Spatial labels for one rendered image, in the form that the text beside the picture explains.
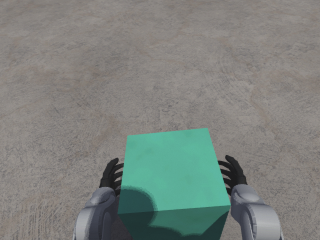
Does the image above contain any robot left forearm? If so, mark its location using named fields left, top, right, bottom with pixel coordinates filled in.
left=72, top=187, right=118, bottom=240

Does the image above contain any carton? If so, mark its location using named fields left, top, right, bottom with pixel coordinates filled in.
left=117, top=128, right=231, bottom=240

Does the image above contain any right robot hand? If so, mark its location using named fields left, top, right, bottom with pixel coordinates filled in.
left=218, top=155, right=248, bottom=196

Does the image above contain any left robot hand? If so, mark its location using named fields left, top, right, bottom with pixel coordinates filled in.
left=99, top=158, right=124, bottom=197

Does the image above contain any robot right forearm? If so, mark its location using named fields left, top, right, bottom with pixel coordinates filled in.
left=230, top=184, right=284, bottom=240

